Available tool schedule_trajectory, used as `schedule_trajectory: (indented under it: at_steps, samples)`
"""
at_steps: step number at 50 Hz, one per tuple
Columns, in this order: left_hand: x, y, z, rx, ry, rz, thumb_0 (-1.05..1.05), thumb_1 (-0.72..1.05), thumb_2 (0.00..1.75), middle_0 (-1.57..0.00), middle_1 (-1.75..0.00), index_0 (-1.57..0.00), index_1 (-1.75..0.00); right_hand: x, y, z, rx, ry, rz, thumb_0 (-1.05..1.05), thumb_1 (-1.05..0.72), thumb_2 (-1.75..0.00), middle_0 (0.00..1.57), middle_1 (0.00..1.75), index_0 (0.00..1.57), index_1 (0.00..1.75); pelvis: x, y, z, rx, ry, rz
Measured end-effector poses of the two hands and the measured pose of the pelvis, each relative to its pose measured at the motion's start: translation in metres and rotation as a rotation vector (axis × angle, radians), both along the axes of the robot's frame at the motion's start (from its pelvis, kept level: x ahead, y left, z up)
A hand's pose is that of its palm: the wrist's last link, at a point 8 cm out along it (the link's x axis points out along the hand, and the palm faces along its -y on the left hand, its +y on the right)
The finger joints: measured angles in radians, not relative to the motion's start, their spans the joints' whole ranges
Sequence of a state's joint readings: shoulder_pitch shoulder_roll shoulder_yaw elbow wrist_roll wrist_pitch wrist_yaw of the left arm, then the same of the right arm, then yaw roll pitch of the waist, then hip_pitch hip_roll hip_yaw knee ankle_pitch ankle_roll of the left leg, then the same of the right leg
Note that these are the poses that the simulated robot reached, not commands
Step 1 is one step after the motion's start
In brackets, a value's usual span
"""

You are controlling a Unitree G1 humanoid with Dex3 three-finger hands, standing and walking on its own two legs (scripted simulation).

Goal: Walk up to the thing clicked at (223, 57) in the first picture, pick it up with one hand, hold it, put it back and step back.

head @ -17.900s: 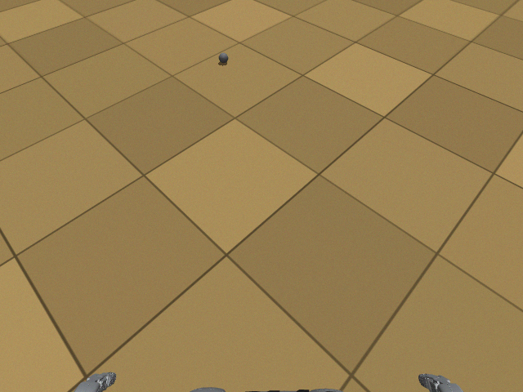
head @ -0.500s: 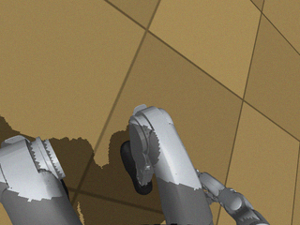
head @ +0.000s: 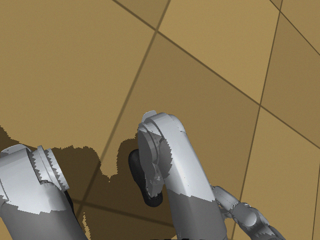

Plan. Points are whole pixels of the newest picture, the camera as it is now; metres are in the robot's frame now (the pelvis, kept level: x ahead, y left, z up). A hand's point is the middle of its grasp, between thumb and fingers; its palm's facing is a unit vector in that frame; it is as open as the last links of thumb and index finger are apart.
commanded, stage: close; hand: left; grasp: from above
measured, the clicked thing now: out of the picture +0.41 +0.36 -0.26
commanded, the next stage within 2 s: settle in 0.08 s
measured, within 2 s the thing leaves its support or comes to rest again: leaves its support in 0.46 s
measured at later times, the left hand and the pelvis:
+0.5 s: hand out of the picture +0.40 +0.35 -0.24, palm faces -0.42 -0.19 -0.89, open 8.5 cm; pelvis +0.00 +0.00 +0.00, yaw +0 degrees
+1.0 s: hand out of the picture +0.39 +0.36 -0.14, palm faces -0.44 -0.15 -0.89, open 8.5 cm; pelvis +0.00 -0.01 +0.02, yaw +5 degrees
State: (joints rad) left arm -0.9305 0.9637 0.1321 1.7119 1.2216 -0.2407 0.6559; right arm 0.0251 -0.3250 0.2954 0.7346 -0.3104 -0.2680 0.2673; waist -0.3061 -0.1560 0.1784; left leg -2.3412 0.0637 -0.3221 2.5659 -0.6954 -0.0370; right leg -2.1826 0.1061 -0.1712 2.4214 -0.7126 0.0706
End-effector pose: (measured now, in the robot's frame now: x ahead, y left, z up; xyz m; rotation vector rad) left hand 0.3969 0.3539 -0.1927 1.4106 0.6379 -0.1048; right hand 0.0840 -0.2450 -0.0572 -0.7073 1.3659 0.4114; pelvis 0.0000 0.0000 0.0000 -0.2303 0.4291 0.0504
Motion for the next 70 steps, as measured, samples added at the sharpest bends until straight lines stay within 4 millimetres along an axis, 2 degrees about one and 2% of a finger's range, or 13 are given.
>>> schedule_trajectory:
  at_steps: [11,19,24,35,41,46,56,65,70]
  samples:
    - [0.002,0.001,0.001,-0.003,-0.005,0.012,0.00,0.24,0.33,-0.72,-0.61,-0.78,-0.53,0.001,0.000,0.002,-0.008,-0.006,-0.003,0.00,-0.89,-0.89,0.20,0.30,0.20,0.30,0.000,0.001,0.000,-0.005,0.004,-0.001]
    - [0.004,0.001,0.001,-0.006,0.007,0.014,-0.01,0.20,0.39,-0.73,-0.60,-0.79,-0.53,0.001,-0.001,0.002,-0.008,-0.007,-0.013,0.00,-0.90,-0.89,0.20,0.30,0.20,0.30,0.001,0.000,0.000,-0.003,0.008,0.002]
    - [0.005,0.003,0.009,-0.005,-0.008,0.007,-0.01,0.18,0.41,-0.75,-0.59,-0.81,-0.52,0.003,-0.003,0.000,-0.006,-0.013,-0.040,0.00,-0.91,-0.90,0.20,0.30,0.20,0.30,0.003,0.000,0.000,0.000,0.021,0.004]
    - [0.006,0.006,0.051,0.022,-0.061,-0.003,-0.01,0.18,0.40,-0.77,-0.57,-0.82,-0.51,0.024,-0.007,-0.008,0.030,-0.081,-0.113,0.00,-0.91,-0.90,0.21,0.30,0.20,0.30,0.003,-0.002,0.006,0.019,0.067,0.018]
    - [0.003,0.007,0.077,0.037,-0.032,0.001,-0.02,0.18,0.39,-0.77,-0.56,-0.83,-0.51,0.037,-0.007,-0.012,0.055,-0.128,-0.165,0.00,-0.91,-0.90,0.20,0.30,0.20,0.30,0.001,-0.003,0.012,0.036,0.085,0.033]
    - [-0.001,0.006,0.095,0.036,-0.009,-0.004,-0.02,0.18,0.39,-0.78,-0.56,-0.83,-0.51,0.039,-0.007,-0.013,0.064,-0.139,-0.194,0.00,-0.91,-0.90,0.20,0.30,0.20,0.30,-0.001,-0.005,0.018,0.049,0.096,0.046]
    - [-0.001,0.007,0.119,0.037,-0.001,-0.023,-0.02,0.17,0.40,-0.78,-0.56,-0.83,-0.51,0.027,-0.014,-0.009,0.023,-0.124,-0.247,0.00,-0.91,-0.90,0.20,0.30,0.20,0.30,-0.005,-0.008,0.027,0.067,0.102,0.061]
    - [0.002,0.006,0.137,0.037,-0.018,-0.029,-0.02,0.16,0.42,-0.78,-0.56,-0.83,-0.51,0.008,-0.019,0.002,-0.025,-0.100,-0.299,0.00,-0.91,-0.90,0.21,0.30,0.20,0.30,-0.008,-0.007,0.037,0.067,0.112,0.070]
    - [-0.003,0.007,0.152,0.030,-0.011,-0.007,-0.02,0.16,0.42,-0.78,-0.56,-0.83,-0.52,0.002,-0.019,0.010,-0.029,-0.095,-0.342,0.00,-0.92,-0.90,0.21,0.30,0.20,0.30,-0.009,-0.007,0.047,0.069,0.126,0.078]
